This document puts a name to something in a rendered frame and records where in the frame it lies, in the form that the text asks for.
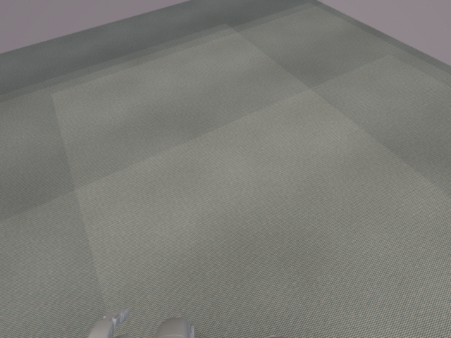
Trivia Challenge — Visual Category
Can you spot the left robot hand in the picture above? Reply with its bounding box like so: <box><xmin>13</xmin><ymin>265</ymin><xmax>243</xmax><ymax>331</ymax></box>
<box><xmin>88</xmin><ymin>308</ymin><xmax>130</xmax><ymax>338</ymax></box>

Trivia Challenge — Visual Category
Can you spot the robot left thigh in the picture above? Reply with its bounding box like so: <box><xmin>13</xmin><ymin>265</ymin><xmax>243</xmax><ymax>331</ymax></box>
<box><xmin>152</xmin><ymin>318</ymin><xmax>195</xmax><ymax>338</ymax></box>

